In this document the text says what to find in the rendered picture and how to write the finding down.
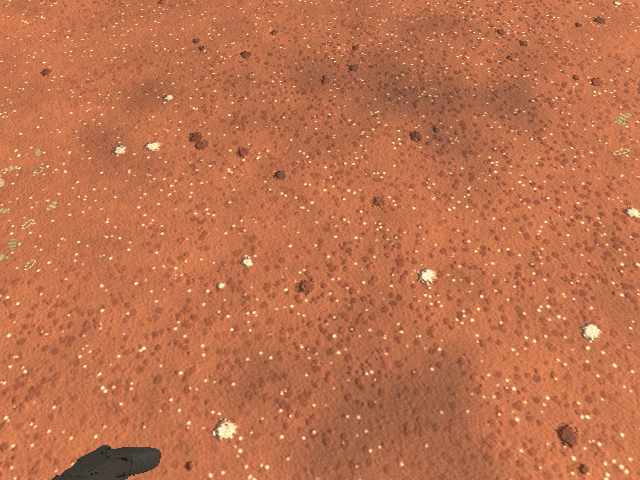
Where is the robot left hand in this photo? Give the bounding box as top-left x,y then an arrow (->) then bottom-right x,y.
52,445 -> 161,480

